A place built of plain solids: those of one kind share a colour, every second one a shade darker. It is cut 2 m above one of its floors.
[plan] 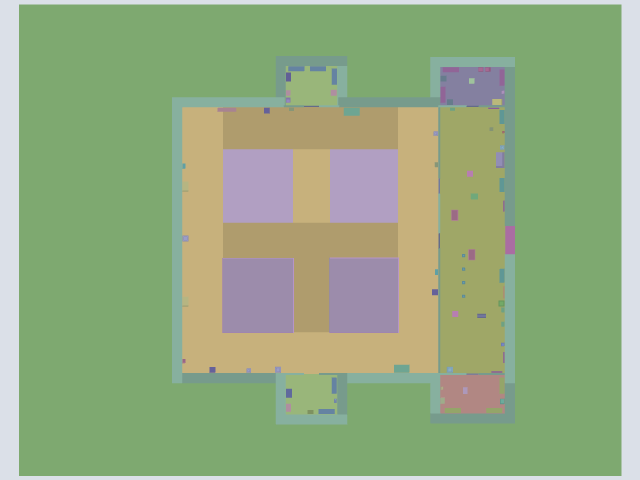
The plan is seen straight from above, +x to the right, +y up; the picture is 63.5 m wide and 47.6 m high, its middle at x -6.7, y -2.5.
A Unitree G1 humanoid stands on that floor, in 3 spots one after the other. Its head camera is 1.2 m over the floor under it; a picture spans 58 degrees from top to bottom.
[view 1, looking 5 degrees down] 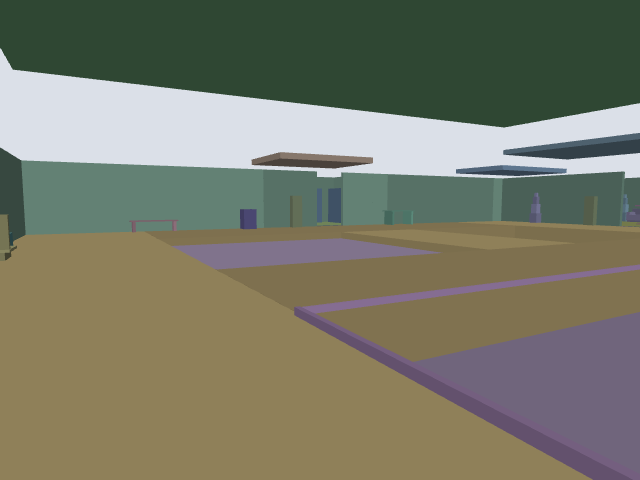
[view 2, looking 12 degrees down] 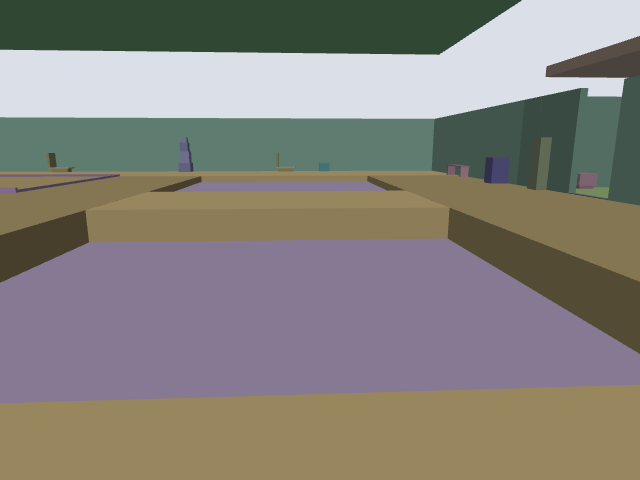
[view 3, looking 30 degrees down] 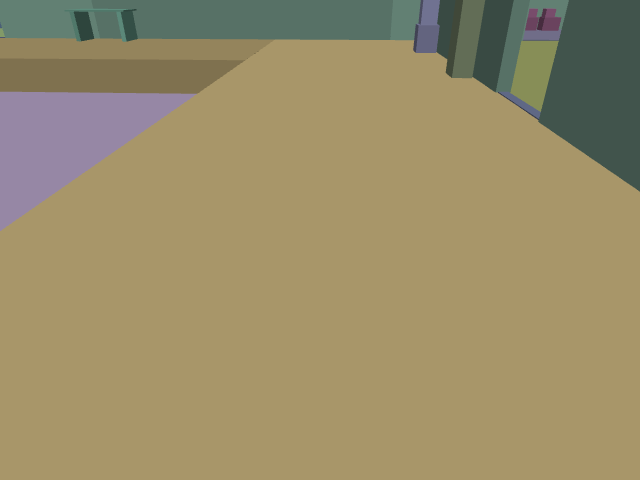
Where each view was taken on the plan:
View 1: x -18.27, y -8.42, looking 62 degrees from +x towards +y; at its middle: step_tier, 16.63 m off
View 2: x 2.98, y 3.38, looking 177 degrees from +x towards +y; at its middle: step_tier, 8.89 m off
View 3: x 2.98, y -2.57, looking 93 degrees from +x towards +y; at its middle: floor_gang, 2.40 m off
